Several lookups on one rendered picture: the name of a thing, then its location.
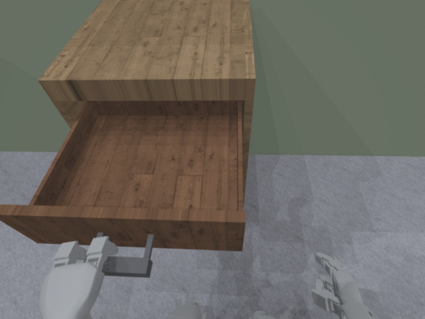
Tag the cabinet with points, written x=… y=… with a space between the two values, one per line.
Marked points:
x=158 y=50

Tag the drawer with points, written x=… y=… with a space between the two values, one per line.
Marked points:
x=127 y=169

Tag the left robot hand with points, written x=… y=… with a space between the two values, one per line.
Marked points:
x=70 y=289

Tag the robot left thigh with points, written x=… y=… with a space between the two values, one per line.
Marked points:
x=187 y=311

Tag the handle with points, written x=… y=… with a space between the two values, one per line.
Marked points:
x=129 y=266

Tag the right robot hand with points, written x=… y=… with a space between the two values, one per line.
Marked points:
x=331 y=294

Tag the right robot forearm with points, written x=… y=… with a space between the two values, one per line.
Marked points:
x=355 y=310

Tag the left robot shin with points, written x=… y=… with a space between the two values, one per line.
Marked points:
x=193 y=302

